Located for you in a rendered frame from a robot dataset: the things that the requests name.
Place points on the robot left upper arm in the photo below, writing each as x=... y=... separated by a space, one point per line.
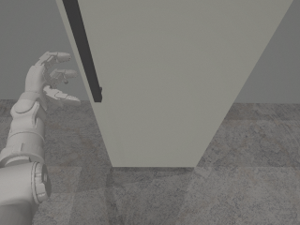
x=23 y=188

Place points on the left robot forearm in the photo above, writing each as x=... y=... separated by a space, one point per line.
x=26 y=137

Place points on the fridge door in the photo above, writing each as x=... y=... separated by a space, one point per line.
x=169 y=70

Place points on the robot left hand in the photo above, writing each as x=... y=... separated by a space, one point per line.
x=38 y=79

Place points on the handle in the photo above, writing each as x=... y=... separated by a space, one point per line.
x=77 y=27

